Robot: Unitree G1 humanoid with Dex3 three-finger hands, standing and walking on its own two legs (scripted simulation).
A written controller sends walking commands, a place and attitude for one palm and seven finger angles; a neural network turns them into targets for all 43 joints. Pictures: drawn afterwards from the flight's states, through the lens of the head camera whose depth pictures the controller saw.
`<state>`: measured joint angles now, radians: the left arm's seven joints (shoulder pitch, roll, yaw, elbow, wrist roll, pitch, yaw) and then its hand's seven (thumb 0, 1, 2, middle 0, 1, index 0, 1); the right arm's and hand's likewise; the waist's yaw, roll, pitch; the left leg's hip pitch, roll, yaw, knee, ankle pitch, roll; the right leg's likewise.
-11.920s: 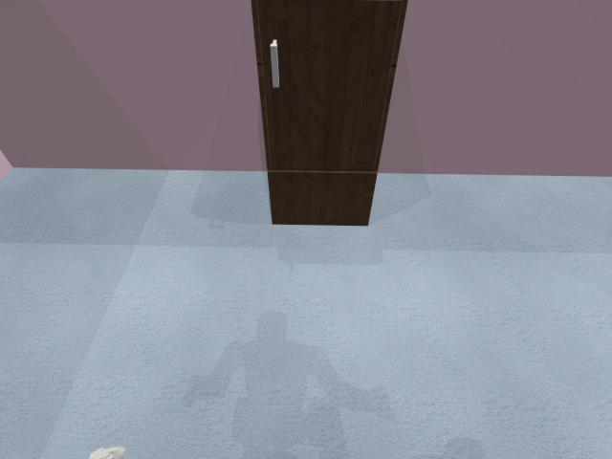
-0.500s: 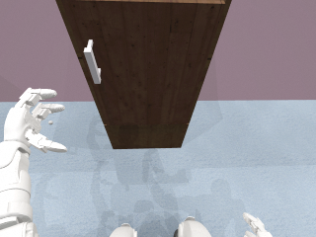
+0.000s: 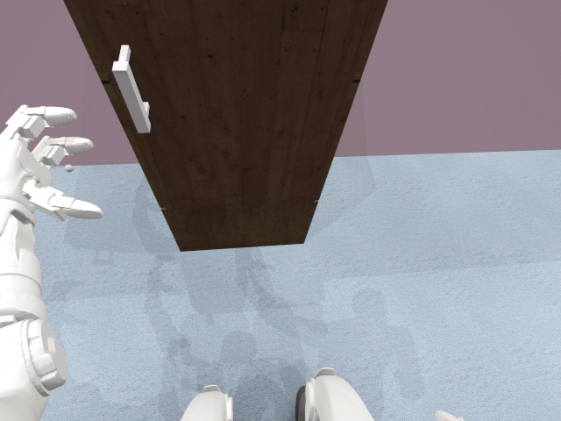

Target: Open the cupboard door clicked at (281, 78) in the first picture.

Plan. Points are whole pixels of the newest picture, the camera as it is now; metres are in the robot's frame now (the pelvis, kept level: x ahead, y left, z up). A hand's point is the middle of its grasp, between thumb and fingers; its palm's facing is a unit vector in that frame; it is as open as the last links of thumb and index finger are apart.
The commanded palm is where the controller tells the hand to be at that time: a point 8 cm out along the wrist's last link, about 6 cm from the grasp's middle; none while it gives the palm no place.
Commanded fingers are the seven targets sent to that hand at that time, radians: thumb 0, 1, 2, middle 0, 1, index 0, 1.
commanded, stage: move the hooked fingers beside the handle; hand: left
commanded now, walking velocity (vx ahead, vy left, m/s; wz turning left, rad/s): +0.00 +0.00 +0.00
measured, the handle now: (134, 91) +0.59 +0.22 +0.06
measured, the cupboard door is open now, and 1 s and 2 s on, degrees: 0 0 0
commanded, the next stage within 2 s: slide the fingers in behind the handle in 1.42 s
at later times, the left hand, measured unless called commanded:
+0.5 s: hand (82, 120) +0.52 +0.28 +0.07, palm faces +0.04 -1.00 -0.01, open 14.0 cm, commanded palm +0.50 +0.32 +0.06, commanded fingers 0.00 -0.50 0.30 -0.30 -1.20 -0.30 -1.20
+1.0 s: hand (84, 115) +0.54 +0.29 +0.06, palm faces +0.06 -1.00 -0.02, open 14.0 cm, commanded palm +0.52 +0.32 +0.06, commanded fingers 0.00 -0.50 0.30 -0.30 -1.20 -0.30 -1.20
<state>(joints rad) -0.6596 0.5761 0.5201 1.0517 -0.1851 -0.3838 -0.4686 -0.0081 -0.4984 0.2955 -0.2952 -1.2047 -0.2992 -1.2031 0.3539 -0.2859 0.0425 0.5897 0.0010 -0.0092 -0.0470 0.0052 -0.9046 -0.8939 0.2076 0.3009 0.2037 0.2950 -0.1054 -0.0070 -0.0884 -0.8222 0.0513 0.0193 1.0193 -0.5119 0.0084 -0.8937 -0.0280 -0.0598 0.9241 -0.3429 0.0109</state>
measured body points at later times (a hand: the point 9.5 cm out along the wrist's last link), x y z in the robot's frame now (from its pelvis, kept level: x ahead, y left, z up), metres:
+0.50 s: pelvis +0.00 +0.01 -0.01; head +0.16 +0.04 +0.41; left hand +0.51 +0.33 +0.07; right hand -0.01 -0.26 -0.11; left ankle -0.02 +0.11 -0.67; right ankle +0.05 -0.13 -0.67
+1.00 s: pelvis +0.02 +0.01 -0.01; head +0.19 +0.04 +0.40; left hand +0.53 +0.34 +0.06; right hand -0.01 -0.25 -0.10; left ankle -0.02 +0.11 -0.67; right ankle +0.05 -0.13 -0.67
